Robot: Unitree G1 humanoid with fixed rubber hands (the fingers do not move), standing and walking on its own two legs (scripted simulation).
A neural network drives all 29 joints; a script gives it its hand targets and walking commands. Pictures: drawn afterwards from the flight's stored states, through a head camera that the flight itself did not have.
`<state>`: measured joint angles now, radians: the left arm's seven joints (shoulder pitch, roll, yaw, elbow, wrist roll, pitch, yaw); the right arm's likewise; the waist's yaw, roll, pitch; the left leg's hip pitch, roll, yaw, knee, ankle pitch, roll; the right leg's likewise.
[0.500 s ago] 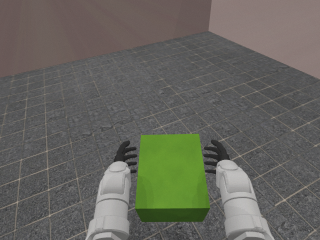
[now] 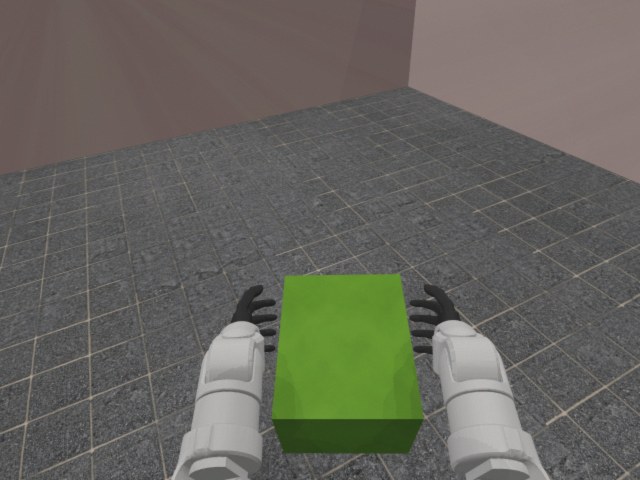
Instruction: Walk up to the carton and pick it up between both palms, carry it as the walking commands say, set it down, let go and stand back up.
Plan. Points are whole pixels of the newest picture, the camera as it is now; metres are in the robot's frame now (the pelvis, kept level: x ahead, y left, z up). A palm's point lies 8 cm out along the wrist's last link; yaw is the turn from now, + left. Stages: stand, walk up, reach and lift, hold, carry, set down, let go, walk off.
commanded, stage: reach and lift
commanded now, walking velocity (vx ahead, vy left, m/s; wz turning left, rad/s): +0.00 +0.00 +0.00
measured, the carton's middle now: (344, 360) +0.33 +0.00 -0.03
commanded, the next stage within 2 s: hold in 0.70 s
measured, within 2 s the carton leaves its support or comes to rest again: neither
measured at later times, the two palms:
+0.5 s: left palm (240, 340) +0.30 +0.14 +0.06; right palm (447, 338) +0.30 -0.14 +0.06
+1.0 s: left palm (239, 344) +0.30 +0.14 +0.06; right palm (448, 341) +0.29 -0.13 +0.06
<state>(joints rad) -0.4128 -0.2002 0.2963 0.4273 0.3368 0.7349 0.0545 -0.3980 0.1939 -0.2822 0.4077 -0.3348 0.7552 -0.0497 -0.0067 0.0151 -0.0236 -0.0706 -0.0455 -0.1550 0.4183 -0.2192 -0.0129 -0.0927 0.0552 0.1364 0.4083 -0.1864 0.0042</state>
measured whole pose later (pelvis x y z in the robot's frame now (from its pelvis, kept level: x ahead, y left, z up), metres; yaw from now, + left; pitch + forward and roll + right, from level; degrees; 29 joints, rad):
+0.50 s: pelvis +0.00 +0.00 +0.00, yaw +0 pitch -7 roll +0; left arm -0.36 -0.18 0.24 0.37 0.31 0.76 0.03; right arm -0.34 0.17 -0.22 0.36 -0.30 0.77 -0.04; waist -0.01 0.01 -0.03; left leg -0.05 -0.04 -0.15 0.39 -0.21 -0.01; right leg -0.07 0.05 0.13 0.38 -0.18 0.00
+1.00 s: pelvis +0.00 +0.00 +0.00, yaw +0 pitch -8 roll +0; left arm -0.33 -0.17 0.22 0.35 0.30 0.77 0.03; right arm -0.32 0.17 -0.21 0.35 -0.29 0.78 -0.04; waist 0.00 0.01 -0.03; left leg -0.05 -0.04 -0.15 0.40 -0.21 -0.01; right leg -0.07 0.05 0.12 0.38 -0.18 0.00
